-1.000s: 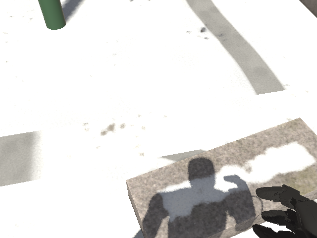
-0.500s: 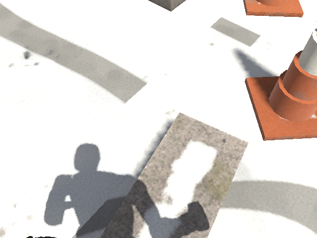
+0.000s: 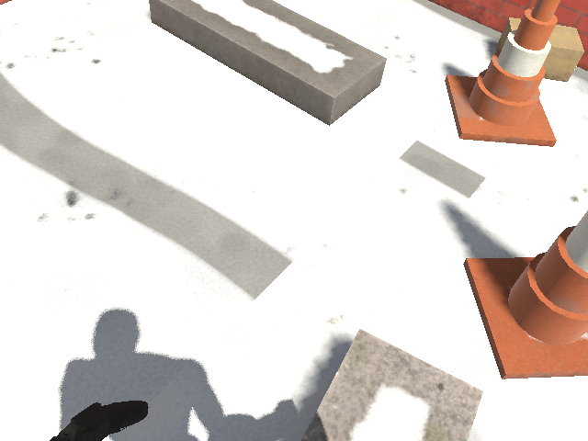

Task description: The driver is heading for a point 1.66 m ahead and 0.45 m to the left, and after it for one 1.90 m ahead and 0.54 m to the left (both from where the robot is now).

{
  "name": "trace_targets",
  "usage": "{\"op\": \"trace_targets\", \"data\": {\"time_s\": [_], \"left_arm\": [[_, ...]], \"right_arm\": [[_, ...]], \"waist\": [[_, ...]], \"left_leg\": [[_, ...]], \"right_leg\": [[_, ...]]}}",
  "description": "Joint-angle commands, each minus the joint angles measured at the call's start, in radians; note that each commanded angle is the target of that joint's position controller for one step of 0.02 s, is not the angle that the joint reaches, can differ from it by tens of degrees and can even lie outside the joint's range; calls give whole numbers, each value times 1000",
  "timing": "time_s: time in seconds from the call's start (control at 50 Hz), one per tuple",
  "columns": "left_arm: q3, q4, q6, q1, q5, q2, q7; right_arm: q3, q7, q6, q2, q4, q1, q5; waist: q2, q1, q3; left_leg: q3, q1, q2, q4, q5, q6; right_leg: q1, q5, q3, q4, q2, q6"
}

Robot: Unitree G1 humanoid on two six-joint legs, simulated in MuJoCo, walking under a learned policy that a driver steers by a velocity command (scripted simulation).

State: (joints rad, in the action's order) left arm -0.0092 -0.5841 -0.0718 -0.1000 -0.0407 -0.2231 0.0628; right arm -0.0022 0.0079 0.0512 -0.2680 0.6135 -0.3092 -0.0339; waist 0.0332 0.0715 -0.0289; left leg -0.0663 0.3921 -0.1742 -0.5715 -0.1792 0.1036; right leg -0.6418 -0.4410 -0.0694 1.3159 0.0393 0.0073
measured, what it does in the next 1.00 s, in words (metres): walks ahead, turning left: right foot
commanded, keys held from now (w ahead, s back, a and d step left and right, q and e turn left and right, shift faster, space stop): q+shift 0.46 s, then shift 0.08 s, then e+shift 0.46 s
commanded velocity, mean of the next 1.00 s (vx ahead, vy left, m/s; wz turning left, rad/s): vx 0.01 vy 0.00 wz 0.34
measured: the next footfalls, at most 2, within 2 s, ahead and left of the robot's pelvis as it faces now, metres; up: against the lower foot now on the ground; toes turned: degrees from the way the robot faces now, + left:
right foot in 0.86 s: +0.18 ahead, -0.06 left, +0.00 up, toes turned +22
left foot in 1.10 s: +0.20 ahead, +0.33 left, -0.15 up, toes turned +11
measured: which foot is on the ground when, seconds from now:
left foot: down 0.00-0.84, up 0.86-1.00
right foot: up 0.00-0.84, down 0.86-1.00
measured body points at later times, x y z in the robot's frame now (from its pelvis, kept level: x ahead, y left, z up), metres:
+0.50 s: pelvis +0.07 +0.02 +0.03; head +0.06 +0.10 +0.47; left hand +0.21 +0.33 -0.05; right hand +0.34 -0.18 +0.01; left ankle +0.06 +0.00 -0.73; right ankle +0.25 -0.11 -0.61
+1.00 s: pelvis +0.13 +0.10 -0.04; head +0.17 +0.19 +0.40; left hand +0.16 +0.37 -0.20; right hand +0.27 -0.21 -0.08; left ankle +0.12 +0.28 -0.72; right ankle +0.14 -0.08 -0.73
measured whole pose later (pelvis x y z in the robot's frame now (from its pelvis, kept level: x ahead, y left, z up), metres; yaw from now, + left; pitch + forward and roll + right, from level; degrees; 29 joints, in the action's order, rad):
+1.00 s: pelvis +0.13 +0.10 -0.04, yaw +18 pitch +0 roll -3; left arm -0.09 -0.81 -0.07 -0.16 -0.06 -0.26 -0.06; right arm -0.09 0.16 -0.06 -0.36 0.66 -0.43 -0.07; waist 0.11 -0.05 -0.15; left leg -0.20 0.54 0.04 -0.99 -0.48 0.00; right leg -0.33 -0.53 0.07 0.86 0.02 0.05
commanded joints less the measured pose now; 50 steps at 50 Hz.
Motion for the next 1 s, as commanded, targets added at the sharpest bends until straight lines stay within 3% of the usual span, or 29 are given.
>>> {"op": "trace_targets", "data": {"time_s": [0.02, 0.1, 0.14, 0.18, 0.24, 0.34, 0.42, 0.5, 0.56, 0.58, 0.6, 0.64, 0.66, 0.68, 0.72, 0.76, 0.78, 0.8, 0.82, 0.84, 0.86, 0.88, 0.9, 0.92, 0.94, 0.96, 0.98, 1.0], "left_arm": [[-32, 103, -35, 67, -31, -87, -2], [-30, 106, -49, 100, -40, -76, 3], [-34, 112, -45, 140, -48, -84, 5], [-36, 120, -40, 175, -55, -86, -3], [-37, 123, -29, 208, -62, -83, -16], [-39, 124, -20, 251, -58, -84, -32], [-34, 116, -7, 269, -56, -79, -45], [-39, 95, -18, 288, -35, -78, -48], [-44, 67, -14, 276, -28, -64, -45], [-50, 52, -20, 246, -35, -64, -36], [-54, 36, -24, 223, -33, -61, -31], [-59, -12, -22, 177, -29, -42, -29], [-57, -34, -8, 183, -21, -27, -35], [-56, -53, 5, 187, -26, -19, -42], [-63, -68, 23, 199, -46, -25, -49], [-83, -96, 30, 187, -52, -54, -45], [-97, -120, 29, 125, -42, -72, -41], [-119, -164, 20, -18, -20, -100, -35], [-163, -261, -4, -318, 37, -162, -30], [-220, -409, -40, -548, 5, -272, -1], [-206, -368, -91, -425, -200, -166, 11], [-135, -227, -90, -260, -188, 39, 0], [-60, -76, -69, 95, -119, 94, -25], [-32, -3, -42, 231, -84, 30, -70], [-68, 30, -24, 235, 13, -120, -118], [-126, -56, -14, 117, 52, -265, -147], [-153, -118, -6, 62, 14, -314, -157], [-151, -142, -30, 63, -19, -308, -155]], "right_arm": [[-49, 30, 6, -147, -125, 111, 15], [-58, 45, 1, -171, -156, 160, 21], [-62, 51, -5, -180, -156, 165, 19], [-65, 58, -13, -189, -154, 173, 23], [-74, 73, -24, -200, -147, 180, 28], [-86, 100, -36, -205, -133, 168, 23], [-95, 116, -38, -196, -104, 117, 19], [-98, 130, -49, -178, -74, 77, 13], [-85, 132, -54, -130, -21, 0, 8], [-76, 135, -56, -105, -6, 15, 6], [-68, 137, -61, -91, 19, -21, 4], [-48, 130, -67, -51, 95, -130, 3], [-36, 123, -65, -26, 128, -195, 7], [-28, 116, -61, -7, 147, -209, 6], [-25, 112, -54, -14, 165, -191, 2], [-32, 101, -50, -48, 190, -199, -24], [-40, 94, -52, -83, 192, -173, -38], [-53, 86, -57, -140, 165, -81, -54], [-73, 73, -64, -246, 112, 97, -81], [-87, 47, -68, -264, 122, 122, -135], [-136, 44, -80, -307, 85, -154, 0], [-190, 76, -91, -379, 218, -486, 92], [-153, 94, -66, -340, 185, -465, 132], [-109, 127, -39, -221, 88, -206, 71], [-92, 139, -35, -155, -41, 45, 13], [-48, 169, -62, -13, -153, 217, -49], [-10, 172, -88, 38, -226, 315, -91], [13, 154, -94, 79, -271, 273, -75]], "waist": [[-82, -36, 196], [-94, -35, 148], [-98, -21, 118], [-106, -6, 101], [-116, 14, 91], [-143, 49, 85], [-155, 72, 115], [-128, 74, 125], [-134, 81, 105], [-136, 66, 134], [-118, 65, 123], [-58, 72, 72], [-32, 88, 20], [-28, 95, 14], [-8, 89, 45], [14, 81, 46], [1, 49, 31], [-11, -27, 18], [16, -186, 21], [428, -322, 94], [986, -168, 291], [635, -119, 129], [83, 29, -83], [-336, 12, -110], [-562, -76, -18], [-448, -158, 60], [-301, -219, 125], [-168, -176, 126]], "left_leg": [[-450, -362, 250, 272, 282, -204], [-470, -368, 238, 331, 163, -224], [-521, -372, 247, 360, -1, -220], [-564, -393, 252, 379, -120, -201], [-591, -443, 251, 375, -110, -193], [-598, -501, 231, 330, 151, -206], [-616, -581, 211, 266, 399, -211], [-615, -593, 200, 226, 657, -217], [-591, -590, 191, 200, 797, -237], [-570, -574, 209, 182, 864, -245], [-547, -561, 206, 176, 906, -255], [-514, -538, 206, 203, 939, -276], [-469, -535, 180, 233, 948, -298], [-454, -520, 180, 248, 942, -306], [-411, -536, 192, 255, 969, -306], [-373, -534, 203, 258, 1047, -331], [-333, -472, 185, 239, 1134, -378], [-255, -299, 123, 192, 1290, -463], [-141, 19, -7, -7, 1377, -609], [-47, 315, -178, -849, -155, -619], [-470, 322, 257, -1439, -1111, -394], [-662, 263, 473, -1341, -1206, -154], [-451, 400, 386, -1126, -1221, -45], [-186, 346, 269, -696, -935, 0], [98, 212, 122, -558, -628, -52], [136, 114, 130, -356, -285, -90], [133, 44, 121, -307, -67, -123], [152, -45, 97, -84, 18, -134]], "right_leg": [[-92, 115, 55, -171, -5, -13], [-142, 195, 52, -230, 11, -24], [-188, 201, 68, -242, 5, -12], [-232, 186, 76, -249, 4, 4], [-280, 178, 93, -250, -1, 19], [-290, 175, 103, -264, 7, 32], [-299, 177, 111, -273, 22, 35], [-232, 191, 110, -258, 25, 32], [-192, 193, 115, -248, 2, 40], [-141, 222, 130, -181, -41, 35], [-134, 206, 123, -158, -60, 38], [-134, 165, 103, -131, -87, 55], [-147, 131, 62, -214, -67, 84], [-106, 133, 58, -242, -67, 97], [-38, 110, 43, -270, -58, 108], [37, 56, 53, -342, -37, 100], [131, 18, 54, -405, -20, 79], [357, -12, 46, -539, 17, 41], [789, 73, 67, -857, 40, -54], [1205, 537, 269, -1133, -126, -240], [1163, 842, 648, -714, -545, -361], [744, 799, 869, -605, -738, -382], [550, 976, 699, -688, -667, -281], [405, 848, 509, -805, -462, -216], [329, 793, 368, -838, -326, -234], [220, 453, 442, -681, -315, -210], [237, 317, 411, -547, -230, -153], [170, 148, 284, -489, -121, -100]]}}
Velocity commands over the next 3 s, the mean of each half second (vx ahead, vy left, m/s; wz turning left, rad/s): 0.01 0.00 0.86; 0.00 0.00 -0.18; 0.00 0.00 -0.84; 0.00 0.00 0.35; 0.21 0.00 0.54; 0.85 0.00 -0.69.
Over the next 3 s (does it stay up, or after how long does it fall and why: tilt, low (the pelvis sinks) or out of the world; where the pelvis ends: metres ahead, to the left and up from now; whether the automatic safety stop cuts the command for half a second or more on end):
stays up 0.60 0.21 -0.13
